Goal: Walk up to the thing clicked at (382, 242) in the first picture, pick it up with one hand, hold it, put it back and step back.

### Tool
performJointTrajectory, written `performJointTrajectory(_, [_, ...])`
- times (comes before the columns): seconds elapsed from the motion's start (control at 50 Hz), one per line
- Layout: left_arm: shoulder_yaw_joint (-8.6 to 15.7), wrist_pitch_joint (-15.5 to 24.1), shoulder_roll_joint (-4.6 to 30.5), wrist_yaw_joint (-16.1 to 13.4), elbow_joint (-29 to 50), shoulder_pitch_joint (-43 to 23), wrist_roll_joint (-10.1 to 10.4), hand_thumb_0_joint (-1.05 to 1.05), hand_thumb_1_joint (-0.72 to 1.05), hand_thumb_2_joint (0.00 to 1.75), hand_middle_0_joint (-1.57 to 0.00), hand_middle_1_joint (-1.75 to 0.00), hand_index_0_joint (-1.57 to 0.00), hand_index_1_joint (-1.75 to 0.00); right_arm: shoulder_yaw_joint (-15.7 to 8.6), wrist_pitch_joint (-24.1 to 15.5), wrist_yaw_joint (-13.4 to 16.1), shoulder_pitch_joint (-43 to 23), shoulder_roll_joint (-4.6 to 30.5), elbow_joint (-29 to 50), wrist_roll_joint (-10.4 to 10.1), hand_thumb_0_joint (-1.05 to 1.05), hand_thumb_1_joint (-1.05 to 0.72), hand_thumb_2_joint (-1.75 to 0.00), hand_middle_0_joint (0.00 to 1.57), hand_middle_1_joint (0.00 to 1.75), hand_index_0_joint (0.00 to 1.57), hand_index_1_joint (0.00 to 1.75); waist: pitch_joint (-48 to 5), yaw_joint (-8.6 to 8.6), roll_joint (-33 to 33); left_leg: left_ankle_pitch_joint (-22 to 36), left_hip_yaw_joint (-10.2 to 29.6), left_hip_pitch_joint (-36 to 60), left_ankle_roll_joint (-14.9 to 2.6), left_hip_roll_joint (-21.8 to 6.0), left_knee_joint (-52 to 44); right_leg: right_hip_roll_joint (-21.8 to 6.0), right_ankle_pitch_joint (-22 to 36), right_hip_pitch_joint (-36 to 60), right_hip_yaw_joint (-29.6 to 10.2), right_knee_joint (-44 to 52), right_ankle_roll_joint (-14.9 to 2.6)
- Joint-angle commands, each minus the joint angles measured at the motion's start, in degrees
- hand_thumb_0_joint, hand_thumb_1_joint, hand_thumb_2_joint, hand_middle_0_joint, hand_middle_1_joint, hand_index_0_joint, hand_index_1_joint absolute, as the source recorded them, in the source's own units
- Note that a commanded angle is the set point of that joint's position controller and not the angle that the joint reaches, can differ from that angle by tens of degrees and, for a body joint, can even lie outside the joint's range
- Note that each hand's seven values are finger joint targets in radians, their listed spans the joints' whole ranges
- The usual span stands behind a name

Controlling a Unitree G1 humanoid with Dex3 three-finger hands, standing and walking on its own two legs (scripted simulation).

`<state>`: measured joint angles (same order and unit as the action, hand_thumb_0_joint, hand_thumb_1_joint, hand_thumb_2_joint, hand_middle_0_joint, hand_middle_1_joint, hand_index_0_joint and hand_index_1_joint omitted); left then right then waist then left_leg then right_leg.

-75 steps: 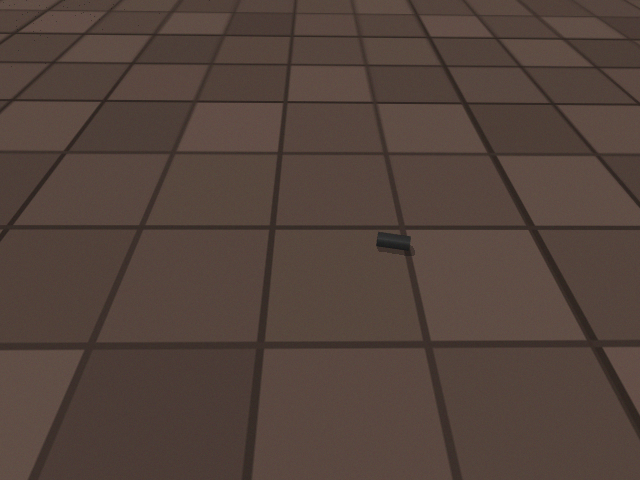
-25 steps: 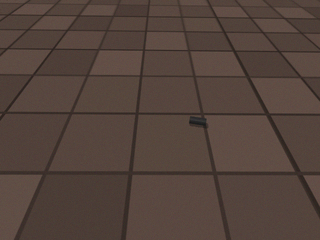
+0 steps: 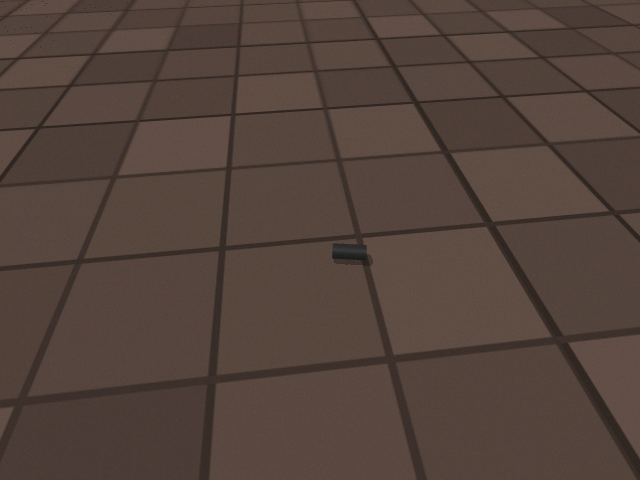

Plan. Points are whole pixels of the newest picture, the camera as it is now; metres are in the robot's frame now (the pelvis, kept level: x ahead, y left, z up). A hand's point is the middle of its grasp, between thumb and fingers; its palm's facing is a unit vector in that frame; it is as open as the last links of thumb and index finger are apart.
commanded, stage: walk up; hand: left
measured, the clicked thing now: (349, 251) +1.15 -0.08 -0.71
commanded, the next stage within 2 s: none
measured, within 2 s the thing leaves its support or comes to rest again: neither
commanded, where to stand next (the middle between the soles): +0.76 -0.28 m, yaw -3 degrees
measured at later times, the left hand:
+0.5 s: hand (199, 387) +0.31 +0.20 -0.12, palm faces -0.20 -0.92 -0.33, open 7.4 cm
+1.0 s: hand (272, 307) +0.46 +0.11 -0.13, palm faces -0.13 -0.93 -0.34, open 7.4 cm
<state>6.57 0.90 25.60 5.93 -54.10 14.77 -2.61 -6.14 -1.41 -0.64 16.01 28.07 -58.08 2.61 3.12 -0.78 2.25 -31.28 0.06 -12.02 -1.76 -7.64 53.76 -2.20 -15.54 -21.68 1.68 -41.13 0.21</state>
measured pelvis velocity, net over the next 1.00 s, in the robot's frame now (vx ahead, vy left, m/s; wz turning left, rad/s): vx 0.39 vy -0.16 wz -0.11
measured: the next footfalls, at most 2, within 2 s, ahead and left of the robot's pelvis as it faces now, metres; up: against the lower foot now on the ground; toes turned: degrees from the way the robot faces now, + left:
left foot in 0.24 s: +0.20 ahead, +0.10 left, +0.00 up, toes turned +4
right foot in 0.60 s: +0.37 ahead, -0.25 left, +0.00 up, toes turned -11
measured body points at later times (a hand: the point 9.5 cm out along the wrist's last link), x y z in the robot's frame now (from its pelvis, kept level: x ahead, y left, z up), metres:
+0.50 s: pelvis +0.18 -0.06 +0.02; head +0.20 -0.04 +0.47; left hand +0.32 +0.25 -0.09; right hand +0.14 -0.40 -0.07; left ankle +0.16 +0.09 -0.71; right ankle +0.27 -0.22 -0.68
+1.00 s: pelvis +0.39 -0.16 +0.01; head +0.42 -0.15 +0.46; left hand +0.47 +0.16 -0.10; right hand +0.43 -0.48 -0.09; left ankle +0.52 -0.05 -0.70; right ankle +0.33 -0.24 -0.71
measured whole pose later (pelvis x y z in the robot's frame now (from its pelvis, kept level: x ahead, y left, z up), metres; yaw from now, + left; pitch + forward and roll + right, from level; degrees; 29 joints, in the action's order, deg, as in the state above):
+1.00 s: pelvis +0.39 -0.16 +0.01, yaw -6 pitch -2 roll -1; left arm 3.0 2.6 23.7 3.8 -46.5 19.6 -1.2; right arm -2.9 -4.4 -3.3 17.5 23.6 -49.7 1.4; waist 4.1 -2.6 -0.3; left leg -11.4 -4.8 -25.8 -1.4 -4.2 35.6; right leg 2.0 -23.2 -7.8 5.1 -32.6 -3.1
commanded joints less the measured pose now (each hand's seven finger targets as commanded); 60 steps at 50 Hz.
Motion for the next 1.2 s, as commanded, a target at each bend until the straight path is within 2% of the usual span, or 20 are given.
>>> performJointTrajectory(0.0, [3.5, 1.4, 17.7, -1.8, 6.2, 0.2, 1.6, 0.00, 0.90, 0.90, -0.20, -0.30, -0.20, -0.30, -1.2, -3.1, -0.3, -2.6, 10.8, 7.3, -2.1, 0.00, -0.90, -0.90, 0.20, 0.30, 0.20, 0.30, 3.5, -1.18, -9.4, 4.7, 1.7, -23.0, -0.64, 0.2, 11.3, -16.1, -29.1, 9.0, -32.0, 30.5, -14.54])
performJointTrajectory(0.12, [2.2, 1.5, 14.7, -1.7, 9.2, -2.1, 1.0, 0.00, 0.90, 0.90, -0.20, -0.30, -0.20, -0.30, -1.9, -3.7, -1.6, 3.7, 8.7, 7.9, -1.7, 0.00, -0.90, -0.90, 0.20, 0.30, 0.20, 0.30, 0.8, 0.73, -12.4, 8.3, -2.0, -7.5, -0.25, 2.2, -11.3, -11.4, -18.2, 0.4, -17.8, 26.7, -12.87])
performJointTrajectory(0.18, [0.7, 1.1, 11.3, -1.3, 11.2, -6.3, 0.9, 0.00, 0.90, 0.90, -0.20, -0.30, -0.20, -0.30, -3.3, -4.9, -0.5, 13.5, 9.2, 5.7, -1.0, 0.00, -0.90, -0.90, 0.20, 0.30, 0.20, 0.30, -2.4, 7.24, -2.7, 18.6, -5.3, 16.5, 0.34, 5.6, -20.5, -5.4, -22.0, -16.7, -9.4, 12.1, -9.33])
performJointTrajectory(0.2, [-0.5, 0.9, 7.2, -1.2, 11.6, -4.5, 0.7, 0.00, 0.90, 0.90, -0.20, -0.30, -0.20, -0.30, -4.3, -5.4, 0.4, 17.9, 12.1, 5.2, -0.2, 0.00, -0.90, -0.90, 0.20, 0.30, 0.20, 0.30, -3.4, 9.59, 8.0, 5.0, 4.2, 22.9, -1.07, 1.1, -28.0, 1.3, -22.6, -24.1, -5.7, -2.8, -7.50])
performJointTrajectory(0.22, [-1.4, 1.1, 4.2, -1.7, 12.1, -3.7, 0.9, 0.00, 0.90, 0.90, -0.20, -0.30, -0.20, -0.30, -4.8, -6.0, 1.0, 19.3, 16.4, 6.7, 0.6, 0.00, -0.90, -0.90, 0.20, 0.30, 0.20, 0.30, -1.6, 9.14, 15.5, -16.6, 32.7, 19.2, -3.60, -14.3, -40.4, 8.2, -16.4, -30.6, -6.7, -21.6, -4.31])
performJointTrajectory(0.24, [-0.1, 0.8, 9.9, -2.2, 11.1, -0.9, 0.7, 0.00, 0.90, 0.90, -0.20, -0.30, -0.20, -0.30, -4.9, -6.2, 1.1, 10.7, 18.4, 10.3, -1.4, 0.00, -0.90, -0.90, 0.20, 0.30, 0.20, 0.30, 0.6, 5.65, 7.5, -24.0, 43.4, 12.1, -9.19, -21.5, -47.8, 4.4, -13.1, -28.4, -12.6, -25.2, -3.77])
performJointTrajectory(0.36, [1.0, 1.3, 11.2, -0.6, 6.9, 0.2, 1.3, 0.00, 0.90, 0.90, -0.20, -0.30, -0.20, -0.30, -2.1, -6.8, 0.4, 3.7, 12.0, 11.2, -1.6, 0.00, -0.90, -0.90, 0.20, 0.30, 0.20, 0.30, 3.9, 1.77, 5.4, 7.1, 9.1, 3.1, -9.96, -10.9, -41.3, -1.9, -1.4, -15.8, -8.2, -13.8, 0.35])
performJointTrajectory(0.52, [0.7, 1.4, 8.0, 0.6, 8.8, -5.6, 1.5, 0.00, 0.90, 0.90, -0.20, -0.30, -0.20, -0.30, -2.2, -5.6, 0.0, 4.8, 13.8, 11.9, -1.8, 0.00, -0.90, -0.90, 0.20, 0.30, 0.20, 0.30, -1.7, 1.18, 6.5, 27.3, -3.2, 1.1, -7.15, -7.6, -30.9, 0.7, 3.9, 4.2, 4.5, 5.3, -2.10])
performJointTrajectory(0.56, [2.5, 1.8, 11.3, -0.4, 5.5, 4.8, 1.5, 0.00, 0.90, 0.90, -0.20, -0.30, -0.20, -0.30, -1.1, -5.1, 0.3, 4.7, 10.8, 12.7, -2.0, 0.00, -0.90, -0.90, 0.20, 0.30, 0.20, 0.30, -7.5, -4.70, -3.7, 33.1, -6.5, -4.9, -4.70, -4.3, -10.8, 2.5, 2.5, 21.6, 3.1, 9.0, -3.47])
performJointTrajectory(0.58, [4.4, 2.3, 15.9, -1.3, 4.5, 11.4, 1.2, 0.00, 0.90, 0.90, -0.20, -0.30, -0.20, -0.30, 0.5, -5.0, 0.3, 7.7, 6.7, 13.4, -2.4, 0.00, -0.90, -0.90, 0.20, 0.30, 0.20, 0.30, -10.6, -7.86, -17.0, 23.9, -7.8, -15.3, -2.49, 0.9, 6.5, -4.4, -9.7, 29.9, -9.6, 14.6, -5.76])
performJointTrajectory(0.6, [4.6, 2.6, 20.0, -2.1, 6.6, 10.3, 1.8, 0.00, 0.90, 0.90, -0.20, -0.30, -0.20, -0.30, 1.6, -4.9, 0.5, 7.6, 4.8, 15.1, -3.1, 0.00, -0.90, -0.90, 0.20, 0.30, 0.20, 0.30, -8.8, -6.29, -24.6, 2.0, -5.9, -28.6, -0.91, 7.2, 15.1, -19.0, -18.4, 30.1, -36.7, 26.8, -11.74])
performJointTrajectory(0.62, [4.0, 2.3, 19.7, -2.2, 7.9, 6.6, 2.7, 0.00, 0.90, 0.90, -0.20, -0.30, -0.20, -0.30, -0.3, -4.1, 1.1, 4.1, 10.7, 13.9, -2.6, 0.00, -0.90, -0.90, 0.20, 0.30, 0.20, 0.30, -5.7, -5.99, -14.2, 2.4, 1.5, -26.4, -0.89, 3.1, 19.4, -21.0, -21.3, 21.4, -39.0, 27.9, -14.64])
performJointTrajectory(0.72, [1.8, 3.3, 12.8, -3.0, 10.3, -0.8, 2.6, 0.00, 0.90, 0.90, -0.20, -0.30, -0.20, -0.30, 0.0, -3.7, -0.5, 10.7, 9.2, 8.8, -2.3, 0.00, -0.90, -0.90, 0.20, 0.30, 0.20, 0.30, 0.5, 0.56, -12.1, 13.5, 0.7, -19.4, 0.25, -0.5, 8.1, -10.1, -1.6, 8.4, -14.0, 24.9, -12.40])
performJointTrajectory(0.9, [1.2, 3.8, 12.2, -2.8, 12.9, 3.4, 1.7, 0.00, 0.90, 0.90, -0.20, -0.30, -0.20, -0.30, 0.2, -4.8, -1.8, 0.2, 6.1, 13.3, -1.7, 0.00, -0.90, -0.90, 0.20, 0.30, 0.20, 0.30, -0.2, -2.50, -8.8, 19.3, -3.9, -15.0, 0.90, 2.6, -15.1, -11.1, 10.1, 11.1, -9.0, 21.7, -12.60])
performJointTrajectory(0.96, [0.5, 3.2, 11.7, -2.8, 13.6, 1.3, 1.9, 0.00, 0.90, 0.90, -0.20, -0.30, -0.20, -0.30, -0.5, -5.6, -1.3, 5.8, 6.1, 12.0, -1.7, 0.00, -0.90, -0.90, 0.20, 0.30, 0.20, 0.30, -3.1, 2.27, -4.5, 23.7, -6.5, 1.5, -0.65, 6.2, -23.1, -8.8, 15.2, 5.4, -4.6, 11.2, -10.34])
performJointTrajectory(0.98, [-0.6, 3.2, 9.5, -2.9, 13.9, 2.8, 2.1, 0.00, 0.90, 0.90, -0.20, -0.30, -0.20, -0.30, -1.5, -5.9, -0.6, 10.6, 8.5, 10.9, -1.7, 0.00, -0.90, -0.90, 0.20, 0.30, 0.20, 0.30, -6.2, 4.67, 0.9, 21.0, -4.3, 11.9, -2.37, 6.3, -24.9, -5.3, 17.3, 0.6, -1.7, 0.3, -8.43])
performJointTrajectory(1.02, [-0.9, 2.7, 6.8, -3.4, 14.0, 6.9, 2.8, 0.00, 0.90, 0.90, -0.20, -0.30, -0.20, -0.30, -3.7, -6.1, 0.7, 15.7, 16.6, 13.0, -1.1, 0.00, -0.90, -0.90, 0.20, 0.30, 0.20, 0.30, -10.2, 6.16, 10.7, 3.1, 38.2, 23.0, -12.68, -19.0, -38.3, 5.9, -14.3, -20.0, -0.6, -23.9, -3.00])
performJointTrajectory(1.04, [0.2, 2.2, 13.1, -4.0, 13.2, 4.6, 2.1, 0.00, 0.90, 0.90, -0.20, -0.30, -0.20, -0.30, -4.2, -5.6, 0.6, 13.8, 17.2, 13.3, -3.2, 0.00, -0.90, -0.90, 0.20, 0.30, 0.20, 0.30, -9.1, 6.52, 3.1, 2.8, 39.5, 18.9, -16.64, -21.1, -37.8, 1.8, -15.6, -19.3, -7.0, -29.6, -3.04])
performJointTrajectory(1.12, [0.1, 1.9, 11.0, -3.3, 9.5, 7.8, 2.1, 0.00, 0.90, 0.90, -0.20, -0.30, -0.20, -0.30, -1.2, -5.7, 0.7, 5.0, 11.2, 14.8, -3.2, 0.00, -0.90, -0.90, 0.20, 0.30, 0.20, 0.30, 0.2, 0.78, 3.9, 15.9, 12.3, 1.2, -10.39, -11.0, -37.3, -3.7, -5.9, -12.6, -6.6, -21.8, -1.86])
performJointTrajectory(1.18, [0.3, 1.4, 9.2, -1.6, 9.0, 7.2, 1.8, 0.00, 0.90, 0.90, -0.20, -0.30, -0.20, -0.30, -1.3, -5.8, 0.0, 3.3, 12.2, 15.8, -2.2, 0.00, -0.90, -0.90, 0.20, 0.30, 0.20, 0.30, 1.4, 0.78, 7.4, 11.6, 6.1, -4.8, -11.33, -8.7, -38.8, -4.2, -3.9, -7.6, -2.7, -12.3, -0.29])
